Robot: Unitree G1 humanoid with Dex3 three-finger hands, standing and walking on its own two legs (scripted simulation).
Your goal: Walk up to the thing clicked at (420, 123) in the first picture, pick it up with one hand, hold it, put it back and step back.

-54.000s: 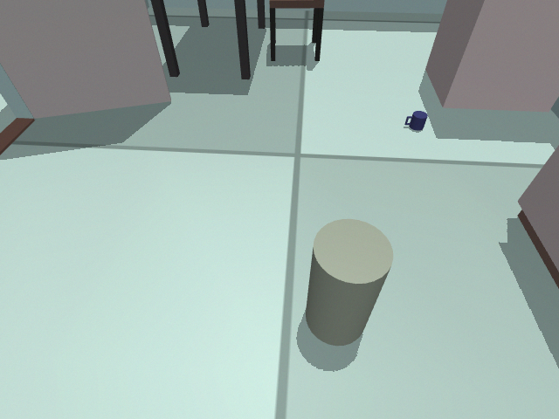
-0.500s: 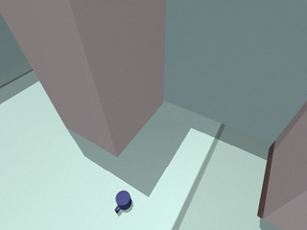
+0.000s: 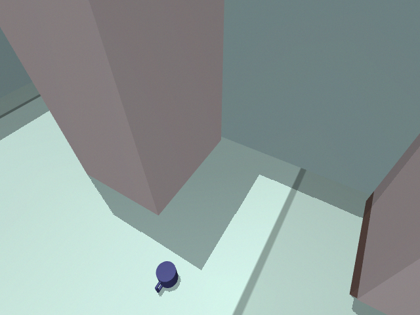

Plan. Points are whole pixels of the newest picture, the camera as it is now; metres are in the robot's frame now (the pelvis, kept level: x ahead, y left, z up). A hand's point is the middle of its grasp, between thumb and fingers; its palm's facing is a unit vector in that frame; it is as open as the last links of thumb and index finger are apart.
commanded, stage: stand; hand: left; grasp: from above
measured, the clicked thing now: (165, 278) +0.43 +0.24 -0.74
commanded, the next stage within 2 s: step back in 0.50 s
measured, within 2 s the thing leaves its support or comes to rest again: neither
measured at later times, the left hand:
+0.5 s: hand out of the picture +0.08 +0.24 -0.16, palm faces +0.00 -0.94 -0.34, open 7.4 cm
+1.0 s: hand out of the picture +0.07 +0.30 -0.18, palm faces -0.06 -0.93 -0.36, open 7.4 cm
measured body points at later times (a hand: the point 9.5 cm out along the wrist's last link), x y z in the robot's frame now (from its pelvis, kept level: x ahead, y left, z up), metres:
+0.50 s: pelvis +0.00 +0.00 +0.00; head +0.01 -0.01 +0.45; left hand +0.08 +0.29 -0.13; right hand +0.07 -0.30 -0.14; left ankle -0.01 +0.13 -0.75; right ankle -0.01 -0.13 -0.75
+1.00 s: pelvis -0.07 +0.05 -0.01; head +0.00 +0.07 +0.43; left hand +0.07 +0.35 -0.15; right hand -0.01 -0.27 -0.13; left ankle -0.05 +0.14 -0.75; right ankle -0.10 -0.10 -0.66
